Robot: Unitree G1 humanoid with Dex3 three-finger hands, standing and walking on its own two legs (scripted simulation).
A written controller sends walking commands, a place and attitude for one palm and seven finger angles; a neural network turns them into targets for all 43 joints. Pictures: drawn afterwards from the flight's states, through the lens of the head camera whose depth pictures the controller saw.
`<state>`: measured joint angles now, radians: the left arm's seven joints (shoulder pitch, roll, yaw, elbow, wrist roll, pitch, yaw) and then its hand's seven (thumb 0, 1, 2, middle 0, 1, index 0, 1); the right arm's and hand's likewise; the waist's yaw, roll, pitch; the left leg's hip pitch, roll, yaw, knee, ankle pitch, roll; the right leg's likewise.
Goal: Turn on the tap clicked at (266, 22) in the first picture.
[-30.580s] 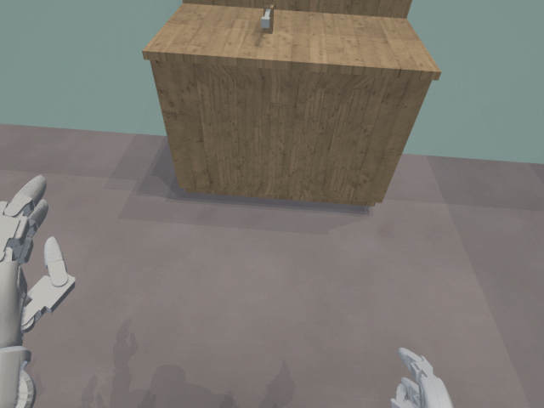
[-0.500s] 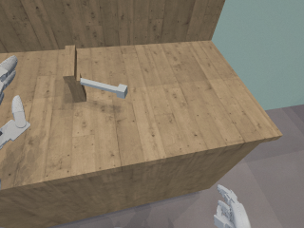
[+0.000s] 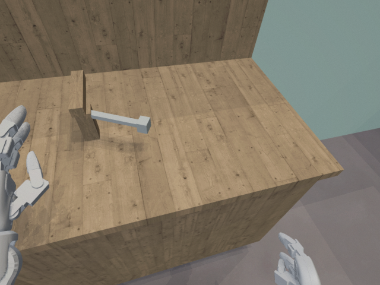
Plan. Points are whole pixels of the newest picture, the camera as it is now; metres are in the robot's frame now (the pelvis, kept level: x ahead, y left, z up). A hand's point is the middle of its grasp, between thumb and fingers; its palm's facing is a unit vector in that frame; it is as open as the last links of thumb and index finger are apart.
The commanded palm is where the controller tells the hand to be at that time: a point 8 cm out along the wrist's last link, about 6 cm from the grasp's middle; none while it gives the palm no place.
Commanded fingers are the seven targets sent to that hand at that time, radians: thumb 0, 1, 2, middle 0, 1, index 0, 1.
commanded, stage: come to a stop and stand still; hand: left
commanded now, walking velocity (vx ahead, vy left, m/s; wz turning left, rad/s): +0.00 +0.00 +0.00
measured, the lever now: (143, 124) +0.43 +0.15 +0.08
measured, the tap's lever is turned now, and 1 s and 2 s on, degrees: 62 62 62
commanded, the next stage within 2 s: look again from close up in 0.56 s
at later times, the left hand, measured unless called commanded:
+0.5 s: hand (19, 185) +0.21 +0.28 +0.16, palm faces +0.39 -0.85 -0.34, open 7.4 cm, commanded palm +0.16 +0.31 +0.17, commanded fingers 0.00 0.90 0.90 -0.20 -0.30 -0.20 -0.30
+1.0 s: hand (23, 193) +0.20 +0.28 +0.15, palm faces +0.39 -0.85 -0.36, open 7.4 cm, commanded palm +0.15 +0.31 +0.17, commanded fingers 0.00 0.90 0.90 -0.20 -0.30 -0.20 -0.30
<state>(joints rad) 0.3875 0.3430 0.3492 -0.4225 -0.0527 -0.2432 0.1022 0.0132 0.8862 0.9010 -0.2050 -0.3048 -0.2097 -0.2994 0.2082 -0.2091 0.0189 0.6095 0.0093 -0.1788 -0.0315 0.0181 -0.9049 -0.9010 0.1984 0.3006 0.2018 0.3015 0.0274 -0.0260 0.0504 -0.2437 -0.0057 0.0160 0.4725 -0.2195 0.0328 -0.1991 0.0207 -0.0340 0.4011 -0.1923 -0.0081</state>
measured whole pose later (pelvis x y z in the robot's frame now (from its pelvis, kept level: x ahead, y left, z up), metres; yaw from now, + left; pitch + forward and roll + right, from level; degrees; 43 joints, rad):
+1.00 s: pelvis +0.00 +0.02 +0.00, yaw +1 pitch -1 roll -2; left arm 0.44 0.35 0.34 -0.44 -0.04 -0.22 0.10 0.01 0.89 0.90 -0.21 -0.31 -0.21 -0.30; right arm 0.21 -0.20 0.02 0.59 0.02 -0.11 -0.04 0.02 -0.90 -0.90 0.20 0.30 0.20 0.30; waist 0.02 -0.01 0.04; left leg -0.23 -0.04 0.01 0.46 -0.20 0.07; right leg -0.18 -0.01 -0.04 0.37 -0.18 0.02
